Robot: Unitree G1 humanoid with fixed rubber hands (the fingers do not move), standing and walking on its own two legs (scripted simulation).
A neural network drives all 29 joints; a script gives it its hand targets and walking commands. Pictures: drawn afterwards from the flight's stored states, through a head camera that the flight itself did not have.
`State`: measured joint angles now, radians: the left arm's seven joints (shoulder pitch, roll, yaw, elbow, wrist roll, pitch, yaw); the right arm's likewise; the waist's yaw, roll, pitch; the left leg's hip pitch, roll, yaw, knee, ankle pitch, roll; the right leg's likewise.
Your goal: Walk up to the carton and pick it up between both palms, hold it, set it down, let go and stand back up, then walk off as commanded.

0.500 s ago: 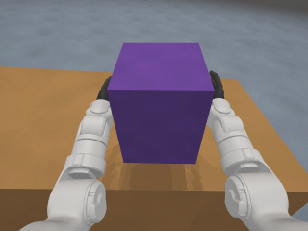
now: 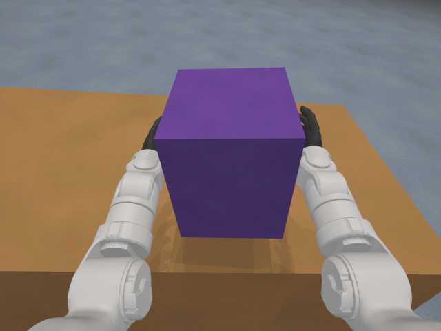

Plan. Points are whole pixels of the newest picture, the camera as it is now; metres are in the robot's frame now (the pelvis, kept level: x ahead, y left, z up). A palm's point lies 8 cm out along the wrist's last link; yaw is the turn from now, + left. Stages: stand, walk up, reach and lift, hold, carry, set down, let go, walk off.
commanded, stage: set down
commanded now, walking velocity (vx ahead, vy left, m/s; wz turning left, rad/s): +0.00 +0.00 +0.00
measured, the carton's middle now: (231, 155) +0.41 +0.00 +0.15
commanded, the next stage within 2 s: none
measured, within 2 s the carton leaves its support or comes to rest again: neither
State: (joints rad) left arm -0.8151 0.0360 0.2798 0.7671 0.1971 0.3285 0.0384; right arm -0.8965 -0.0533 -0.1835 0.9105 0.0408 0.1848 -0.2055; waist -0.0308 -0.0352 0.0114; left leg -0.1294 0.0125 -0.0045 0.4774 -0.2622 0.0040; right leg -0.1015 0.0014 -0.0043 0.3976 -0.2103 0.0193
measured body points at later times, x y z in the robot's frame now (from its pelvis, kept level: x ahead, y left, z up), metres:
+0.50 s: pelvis +0.01 +0.00 +0.00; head -0.01 +0.02 +0.45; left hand +0.43 +0.14 +0.12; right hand +0.42 -0.15 +0.16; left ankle +0.00 +0.11 -0.74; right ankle +0.01 -0.13 -0.74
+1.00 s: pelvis +0.02 +0.00 +0.00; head +0.01 +0.02 +0.45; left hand +0.44 +0.14 +0.10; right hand +0.43 -0.15 +0.13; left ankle +0.00 +0.11 -0.74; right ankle +0.01 -0.13 -0.74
